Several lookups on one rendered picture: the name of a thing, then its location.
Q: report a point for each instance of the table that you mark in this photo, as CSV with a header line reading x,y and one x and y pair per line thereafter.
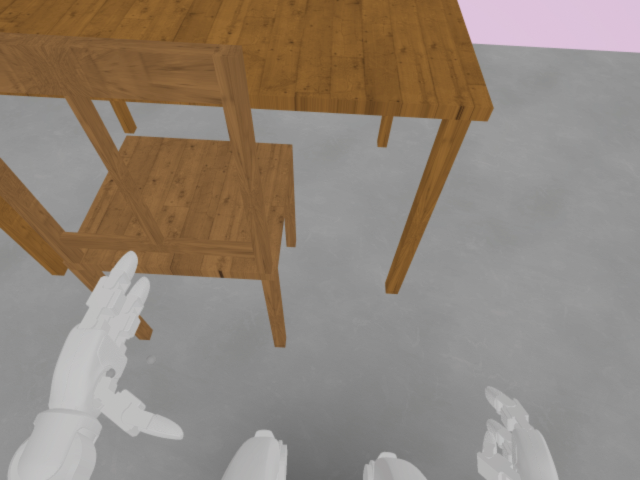
x,y
403,58

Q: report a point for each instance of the robot left forearm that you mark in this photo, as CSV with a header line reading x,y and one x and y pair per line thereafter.
x,y
61,447

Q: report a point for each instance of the left robot hand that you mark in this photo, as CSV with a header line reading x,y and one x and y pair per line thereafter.
x,y
96,345

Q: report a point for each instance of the robot left shin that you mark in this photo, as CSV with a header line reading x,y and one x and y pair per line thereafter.
x,y
264,433

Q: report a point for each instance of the right robot hand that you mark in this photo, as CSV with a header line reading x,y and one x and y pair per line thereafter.
x,y
525,453

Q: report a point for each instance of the chair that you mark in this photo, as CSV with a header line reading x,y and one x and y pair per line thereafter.
x,y
187,207

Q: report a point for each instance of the left robot thigh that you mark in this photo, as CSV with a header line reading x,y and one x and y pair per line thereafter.
x,y
259,458

